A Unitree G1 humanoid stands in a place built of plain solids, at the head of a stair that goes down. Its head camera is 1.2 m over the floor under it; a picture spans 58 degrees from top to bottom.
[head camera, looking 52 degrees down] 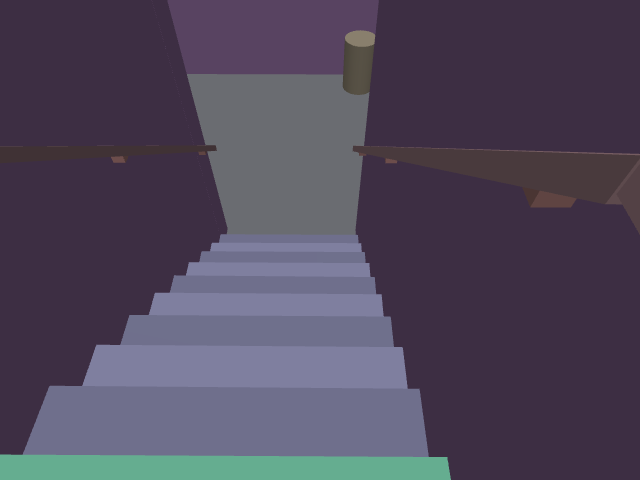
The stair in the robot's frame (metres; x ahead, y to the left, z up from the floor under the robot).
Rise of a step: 0.19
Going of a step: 0.24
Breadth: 1.20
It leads straight ahead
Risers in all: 10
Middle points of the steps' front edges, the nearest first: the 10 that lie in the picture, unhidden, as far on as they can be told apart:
0.25 0.28 0.00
0.49 0.28 -0.20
0.72 0.28 -0.39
0.95 0.28 -0.58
1.19 0.27 -0.78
1.42 0.27 -0.97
1.65 0.27 -1.16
1.89 0.27 -1.36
2.12 0.27 -1.55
2.36 0.27 -1.75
